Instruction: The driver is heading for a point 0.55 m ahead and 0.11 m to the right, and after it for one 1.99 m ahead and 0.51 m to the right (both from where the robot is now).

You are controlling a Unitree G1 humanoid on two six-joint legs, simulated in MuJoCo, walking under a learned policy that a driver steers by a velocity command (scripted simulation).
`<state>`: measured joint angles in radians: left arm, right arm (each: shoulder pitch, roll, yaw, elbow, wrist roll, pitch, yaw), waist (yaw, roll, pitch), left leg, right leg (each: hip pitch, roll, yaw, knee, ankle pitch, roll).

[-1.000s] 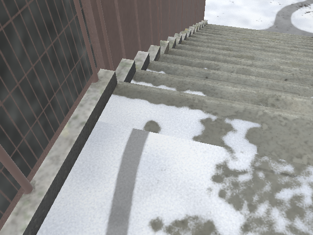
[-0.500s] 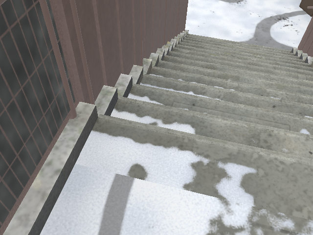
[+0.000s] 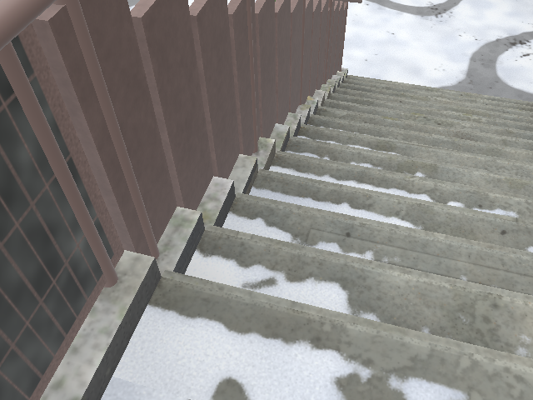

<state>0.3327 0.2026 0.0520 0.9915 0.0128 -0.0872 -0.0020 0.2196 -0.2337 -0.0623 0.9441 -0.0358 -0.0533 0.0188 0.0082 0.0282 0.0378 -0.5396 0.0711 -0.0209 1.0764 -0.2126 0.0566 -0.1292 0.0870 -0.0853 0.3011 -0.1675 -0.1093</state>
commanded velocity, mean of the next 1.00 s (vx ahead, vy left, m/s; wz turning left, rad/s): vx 0.50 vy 0.00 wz -0.27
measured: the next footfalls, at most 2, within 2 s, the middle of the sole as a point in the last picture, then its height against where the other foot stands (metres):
left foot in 0.30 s outside the picture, level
right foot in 0.86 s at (327, 368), level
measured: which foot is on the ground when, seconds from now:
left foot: up 0.00-0.28, down 0.30-0.84, up 0.86-1.00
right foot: down 0.00-0.32, up 0.34-0.84, down 0.86-1.00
